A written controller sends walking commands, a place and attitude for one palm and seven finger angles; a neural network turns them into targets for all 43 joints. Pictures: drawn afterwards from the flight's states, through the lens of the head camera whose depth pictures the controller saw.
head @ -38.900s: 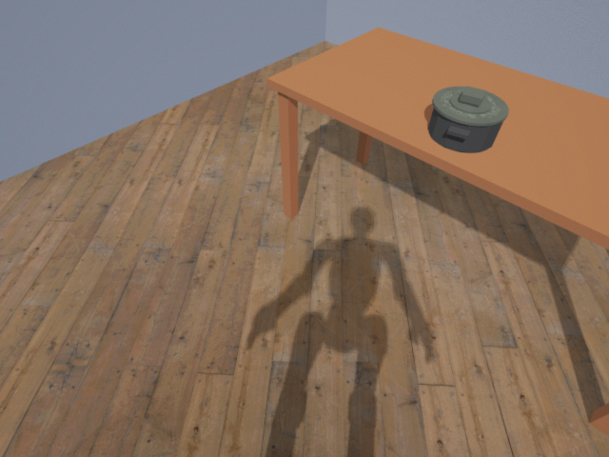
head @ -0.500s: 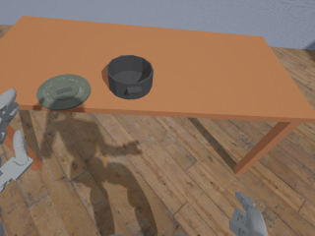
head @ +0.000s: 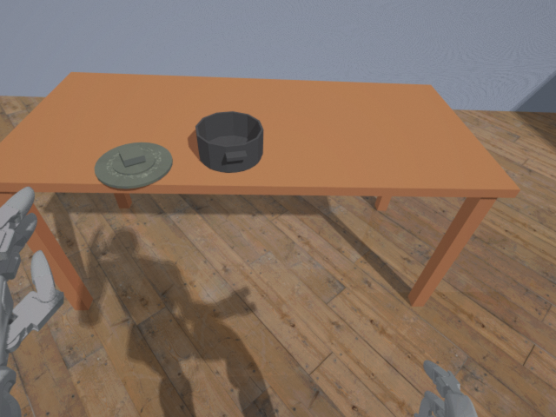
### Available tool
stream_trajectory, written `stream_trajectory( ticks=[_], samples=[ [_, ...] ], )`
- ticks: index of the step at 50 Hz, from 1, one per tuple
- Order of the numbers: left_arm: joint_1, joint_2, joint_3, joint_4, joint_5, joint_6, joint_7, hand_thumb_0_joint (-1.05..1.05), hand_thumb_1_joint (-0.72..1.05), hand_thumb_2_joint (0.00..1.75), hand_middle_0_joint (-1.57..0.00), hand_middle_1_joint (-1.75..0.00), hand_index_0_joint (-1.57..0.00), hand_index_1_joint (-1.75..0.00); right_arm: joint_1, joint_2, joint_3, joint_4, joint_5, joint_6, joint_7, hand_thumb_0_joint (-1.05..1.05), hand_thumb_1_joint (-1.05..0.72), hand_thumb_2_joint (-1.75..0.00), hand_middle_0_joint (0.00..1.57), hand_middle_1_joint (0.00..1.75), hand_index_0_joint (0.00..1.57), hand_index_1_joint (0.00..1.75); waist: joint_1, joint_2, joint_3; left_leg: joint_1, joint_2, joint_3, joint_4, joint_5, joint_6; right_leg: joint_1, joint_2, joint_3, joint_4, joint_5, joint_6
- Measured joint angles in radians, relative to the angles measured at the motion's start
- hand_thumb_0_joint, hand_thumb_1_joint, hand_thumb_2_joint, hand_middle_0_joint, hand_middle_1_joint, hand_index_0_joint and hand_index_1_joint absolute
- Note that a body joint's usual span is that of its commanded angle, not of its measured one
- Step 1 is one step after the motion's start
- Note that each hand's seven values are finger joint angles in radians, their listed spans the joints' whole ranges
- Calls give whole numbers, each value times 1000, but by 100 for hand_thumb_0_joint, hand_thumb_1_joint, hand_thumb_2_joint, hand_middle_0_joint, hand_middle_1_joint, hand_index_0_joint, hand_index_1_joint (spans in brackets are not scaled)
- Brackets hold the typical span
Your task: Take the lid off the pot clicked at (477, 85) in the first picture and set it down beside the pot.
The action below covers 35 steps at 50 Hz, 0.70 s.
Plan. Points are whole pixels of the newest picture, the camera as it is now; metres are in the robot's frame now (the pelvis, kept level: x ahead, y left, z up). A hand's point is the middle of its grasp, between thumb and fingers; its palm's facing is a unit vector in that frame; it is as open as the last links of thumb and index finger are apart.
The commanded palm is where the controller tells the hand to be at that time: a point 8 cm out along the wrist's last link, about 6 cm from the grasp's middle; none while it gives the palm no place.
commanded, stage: stop stepping back and stand still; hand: left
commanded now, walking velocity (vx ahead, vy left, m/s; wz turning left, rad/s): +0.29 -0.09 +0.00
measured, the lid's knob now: (132, 155) +0.74 +0.39 -0.05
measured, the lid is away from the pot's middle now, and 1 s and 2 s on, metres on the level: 0.26 0.26 0.26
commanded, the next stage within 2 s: let the arm hang, fingers relaxed in 1.30 s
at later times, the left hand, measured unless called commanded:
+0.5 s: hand (107, 403) +0.17 +0.25 -0.07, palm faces +0.20 -0.93 -0.32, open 7.4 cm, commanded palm none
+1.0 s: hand out of the picture +0.07 +0.20 -0.16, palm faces +0.18 -0.95 -0.24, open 7.3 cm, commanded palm none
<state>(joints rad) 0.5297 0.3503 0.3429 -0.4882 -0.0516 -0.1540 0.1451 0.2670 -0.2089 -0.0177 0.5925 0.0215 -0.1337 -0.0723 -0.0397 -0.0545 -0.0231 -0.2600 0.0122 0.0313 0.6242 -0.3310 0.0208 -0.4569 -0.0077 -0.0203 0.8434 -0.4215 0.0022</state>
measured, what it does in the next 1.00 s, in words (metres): steps on the spot: left foot, then left foot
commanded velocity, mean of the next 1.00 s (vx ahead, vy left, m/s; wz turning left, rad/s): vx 0.05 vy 0.02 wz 0.00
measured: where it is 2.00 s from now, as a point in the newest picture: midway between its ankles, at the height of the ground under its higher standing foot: outside the picture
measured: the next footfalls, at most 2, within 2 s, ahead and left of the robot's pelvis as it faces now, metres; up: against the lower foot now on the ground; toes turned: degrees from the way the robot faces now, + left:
left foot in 0.44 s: +0.03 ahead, +0.15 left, +0.00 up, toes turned +12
left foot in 0.90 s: +0.07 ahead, +0.11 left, +0.00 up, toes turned +9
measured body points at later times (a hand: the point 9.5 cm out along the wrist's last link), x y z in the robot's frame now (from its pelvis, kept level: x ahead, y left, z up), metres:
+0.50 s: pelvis -0.01 +0.01 -0.02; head -0.01 +0.00 +0.43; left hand +0.16 +0.29 -0.05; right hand +0.12 -0.24 -0.13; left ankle -0.01 +0.14 -0.72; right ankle +0.02 -0.10 -0.70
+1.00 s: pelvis +0.08 +0.00 +0.01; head +0.12 +0.01 +0.46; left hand +0.06 +0.25 -0.14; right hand +0.18 -0.21 -0.14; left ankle +0.03 +0.11 -0.72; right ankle +0.04 -0.10 -0.72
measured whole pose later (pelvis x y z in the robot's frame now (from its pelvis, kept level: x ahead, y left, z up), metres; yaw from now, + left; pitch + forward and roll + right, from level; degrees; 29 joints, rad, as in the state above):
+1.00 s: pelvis +0.08 +0.00 +0.01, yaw +7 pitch +1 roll +0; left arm 0.29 0.19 0.04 1.00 0.00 0.01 0.04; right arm 0.21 -0.15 -0.03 0.93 -0.01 0.00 -0.03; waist 0.00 -0.01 0.06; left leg -0.22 0.00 0.03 0.55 -0.35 0.02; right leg -0.19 0.05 0.02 0.53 -0.36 -0.05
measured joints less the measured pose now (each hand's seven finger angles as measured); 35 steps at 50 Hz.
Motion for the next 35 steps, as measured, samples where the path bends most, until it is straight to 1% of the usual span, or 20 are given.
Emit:
stream_trajectory(
  ticks=[2, 4, 6, 8, 10, 12, 14, 16, 18, 21, 22, 23, 24, 26, 27, 29, 31, 32, 33, 35],
  samples=[
    [71, 21, -6, -48, 2, 7, -11, 1, 90, 90, -21, -30, -21, -31, 18, 24, 5, -14, -2, -26, 20, 1, -90, -90, 20, 30, 20, 30, -15, -12, -8, 10, -1, 5, -24, 22, -6, -5, 23, 6, 83, -16, 3],
    [141, 43, -15, -101, 3, 2, -18, 1, 90, 90, -21, -30, -21, -31, 43, 35, 12, -20, -4, -43, 32, 1, -90, -90, 20, 30, 20, 30, -21, 1, -20, 11, 8, -7, -43, 34, -13, 50, 34, -8, 16, -30, -1],
    [190, 80, -4, -150, 8, -13, -17, 1, 89, 90, -21, -30, -21, -31, 62, 35, 21, -26, -7, -44, 34, 1, -90, -90, 20, 30, 20, 30, -13, 17, -25, -19, 17, -18, -3, 7, -18, 149, 38, -12, -158, -43, -13],
    [175, 104, 9, -167, 12, -36, -24, 1, 89, 90, -22, -30, -21, -31, 46, 26, 16, -3, -7, -26, 36, 1, -90, -90, 20, 30, 20, 30, 13, 37, 2, -99, 18, -43, 166, -91, -1, 152, 49, -30, -203, 104, -51],
    [120, 95, 7, -139, 10, -57, -39, 1, 89, 90, -22, -30, -22, -31, 21, 12, 7, 47, -12, 4, 36, 1, -90, -90, 20, 30, 20, 30, 35, 50, 29, -178, -2, -57, 375, -91, 5, 162, 49, -51, -206, 139, -74],
    [83, 66, 16, -94, 11, -70, -43, 1, 89, 90, -22, -30, -22, -31, 10, 3, -1, 78, -14, 29, 34, 1, -90, -90, 20, 30, 20, 30, 58, 47, 18, -229, -17, -41, 477, -67, 6, 171, 42, -45, -236, 144, -79],
    [71, 30, 27, -46, 7, -75, -42, 1, 89, 90, -22, -30, -22, -31, 7, -4, -6, 81, -15, 44, 28, 1, -90, -90, 20, 30, 20, 30, 60, 45, -1, -247, -15, -18, 479, -28, 5, 182, 33, -35, -279, 159, -77],
    [64, 6, 26, -9, 5, -68, -38, 1, 89, 90, -22, -30, -22, -31, 9, -6, -8, 71, -12, 44, 19, 1, -90, -90, 20, 30, 20, 30, 51, 37, -14, -226, -7, 9, 398, -10, 9, 195, 18, -34, -320, 180, -69],
    [-14, -12, -25, 126, 57, -38, -61, 0, 89, 90, -21, -30, -21, -31, 16, -22, -31, 81, -18, 39, 53, 1, -90, -90, 20, 30, 20, 30, 41, 49, -42, -220, 14, 36, 332, -73, 2, 179, -20, -90, -319, 172, -71],
    [-162, -47, -126, 443, 83, 98, -99, 0, 90, 90, -21, -30, -20, -30, 16, -52, -40, 88, -26, 101, 86, 1, -90, -90, 20, 30, 20, 30, 17, 70, -65, -152, 32, 55, 186, -109, 5, 121, -62, -134, -217, 115, -46],
    [-196, -62, -155, 542, 85, 137, -109, 0, 90, 90, -20, -30, -20, -30, 21, -62, -38, 81, -34, 113, 93, 1, -90, -90, 20, 30, 20, 30, 5, 85, -69, -117, 38, 29, 107, -136, 23, 84, -62, -142, -150, 59, -40],
    [-225, -78, -178, 640, 84, 165, -118, 0, 90, 90, -20, -30, -20, -30, 20, -66, -36, 81, -46, 118, 96, 1, -90, -90, 20, 30, 20, 30, -17, 96, -67, -132, 42, 10, 82, -65, 17, 35, -53, -130, -61, -22, -28],
    [-254, -89, -196, 742, 82, 188, -127, 0, 90, 90, -20, -30, -20, -30, 13, -56, -32, 93, -57, 122, 94, 1, -90, -90, 20, 30, 20, 30, -33, 82, -49, -154, 31, 10, 115, -29, 7, -13, -45, -83, 43, -64, -23],
    [-285, -108, -231, 924, 77, 222, -142, 0, 91, 90, -20, -30, -20, -30, 13, -25, -17, 126, -72, 131, 83, 1, -91, -90, 20, 30, 20, 30, -41, 23, -12, -146, 6, 35, 134, -35, -11, -80, -35, 5, 205, -73, -12],
    [-288, -124, -252, 997, 77, 236, -148, 0, 91, 90, -20, -30, -20, -30, 24, -13, -10, 142, -77, 135, 78, 1, -91, -90, 20, 30, 20, 30, -44, 3, -6, -139, -1, 41, 125, -41, -19, -99, -30, 26, 246, -72, -8],
    [-286, -163, -295, 1116, 74, 248, -160, 1, 91, 90, -20, -30, -20, -30, 46, 4, -1, 178, -79, 137, 68, 1, -91, -90, 20, 30, 20, 30, -42, -13, 12, -125, -5, 38, 92, -39, -35, -100, -21, 39, 233, -77, -5],
    [-266, -201, -334, 1193, 69, 235, -173, 1, 91, 90, -20, -30, -20, -30, 64, 9, 5, 212, -76, 140, 61, 1, -90, -90, 20, 30, 20, 30, -27, -6, 41, -112, 8, 27, 75, -38, -52, -35, -11, 31, 65, -47, -7],
    [-254, -211, -319, 1196, 45, 204, -168, -1, 93, 90, -20, -30, -20, -30, 77, 16, 5, 225, -70, 141, 59, 1, -90, -90, 20, 30, 20, 30, -15, -11, 52, -118, 8, 22, 87, -46, -58, 7, -9, 38, -44, 22, -14],
    [-256, -213, -305, 1200, 38, 170, -157, -4, 95, 90, -21, -30, -21, -30, 81, 21, 1, 245, -60, 143, 58, 1, -90, -90, 20, 30, 20, 30, 4, -10, 71, -128, 10, 11, 119, -70, -54, 14, -1, 33, -61, 62, -27],
    [-271, -205, -307, 1241, 49, 136, -143, -7, 98, 90, -21, -30, -21, -30, 69, 19, -11, 290, -46, 155, 59, 1, -90, -90, 20, 30, 20, 30, 23, 24, 108, -147, 9, -27, 221, -159, -42, 47, 18, 3, -74, 42, -52]
  ],
)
